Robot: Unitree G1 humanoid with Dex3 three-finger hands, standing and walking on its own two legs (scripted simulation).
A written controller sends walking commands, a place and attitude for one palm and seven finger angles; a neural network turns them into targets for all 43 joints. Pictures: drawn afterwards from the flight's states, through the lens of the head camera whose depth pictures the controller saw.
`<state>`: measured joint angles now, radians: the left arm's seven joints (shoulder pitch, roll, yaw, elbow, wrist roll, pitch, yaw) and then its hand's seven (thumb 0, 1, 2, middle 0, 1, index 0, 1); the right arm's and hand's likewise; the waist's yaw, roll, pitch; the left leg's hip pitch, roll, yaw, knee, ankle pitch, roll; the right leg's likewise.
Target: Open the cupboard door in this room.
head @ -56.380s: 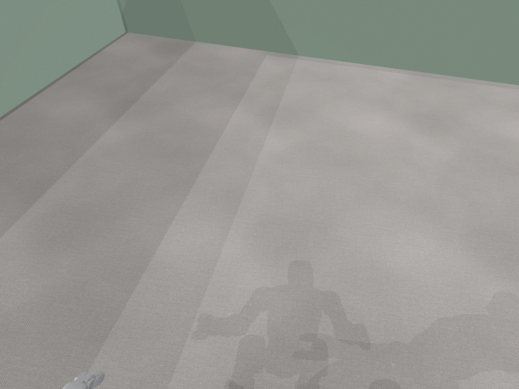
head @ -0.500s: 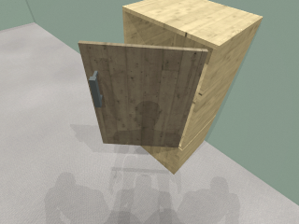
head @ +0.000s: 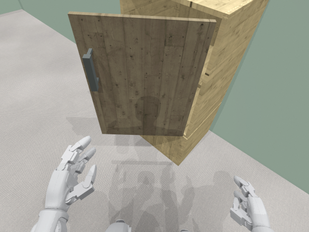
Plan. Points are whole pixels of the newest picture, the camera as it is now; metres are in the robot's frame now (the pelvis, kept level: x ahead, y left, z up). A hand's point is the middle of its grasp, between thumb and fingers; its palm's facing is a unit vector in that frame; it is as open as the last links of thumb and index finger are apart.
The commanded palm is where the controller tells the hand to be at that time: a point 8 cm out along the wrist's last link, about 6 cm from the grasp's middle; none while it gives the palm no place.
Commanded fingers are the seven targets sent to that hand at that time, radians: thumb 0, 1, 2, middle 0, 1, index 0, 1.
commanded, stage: raise the hand with hooked fingers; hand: left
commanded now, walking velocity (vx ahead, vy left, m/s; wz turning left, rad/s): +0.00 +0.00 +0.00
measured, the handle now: (92, 70) +0.60 +0.24 +0.08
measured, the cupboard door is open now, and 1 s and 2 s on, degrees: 41 41 41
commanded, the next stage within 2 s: move the hooked fingers beside the handle in 1.76 s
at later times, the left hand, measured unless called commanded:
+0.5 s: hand (69, 177) +0.24 +0.21 +0.04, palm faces +0.05 -1.00 -0.03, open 11.1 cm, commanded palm +0.21 +0.27 +0.04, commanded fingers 0.00 -0.10 0.47 -0.27 -0.94 -0.27 -0.94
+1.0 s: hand (44, 156) +0.27 +0.27 +0.07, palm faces +0.08 -1.00 -0.05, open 13.7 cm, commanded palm +0.25 +0.31 +0.08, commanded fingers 0.00 -0.50 0.30 -0.30 -1.20 -0.30 -1.20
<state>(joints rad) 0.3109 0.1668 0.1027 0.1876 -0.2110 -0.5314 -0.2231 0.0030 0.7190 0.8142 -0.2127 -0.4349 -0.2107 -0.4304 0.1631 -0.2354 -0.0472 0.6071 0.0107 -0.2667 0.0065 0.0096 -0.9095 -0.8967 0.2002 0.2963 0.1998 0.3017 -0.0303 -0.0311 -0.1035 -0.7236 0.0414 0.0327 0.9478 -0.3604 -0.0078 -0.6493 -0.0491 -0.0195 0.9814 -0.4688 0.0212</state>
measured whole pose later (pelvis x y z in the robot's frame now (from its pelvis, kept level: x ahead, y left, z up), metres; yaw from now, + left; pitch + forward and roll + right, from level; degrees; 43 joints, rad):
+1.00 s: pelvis +0.02 +0.01 +0.00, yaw +1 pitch +10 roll -3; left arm 0.14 0.37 0.37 0.21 -0.36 -0.24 -0.40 -0.01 -0.43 0.33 -0.30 -1.16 -0.30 -1.16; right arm 0.26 -0.25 0.03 0.54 0.05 -0.21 -0.07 0.01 -0.90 -0.90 0.20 0.30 0.20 0.30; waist 0.00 0.03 -0.11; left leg -0.75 0.06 -0.02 0.98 -0.40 -0.01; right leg -0.62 -0.02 -0.07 0.93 -0.48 0.02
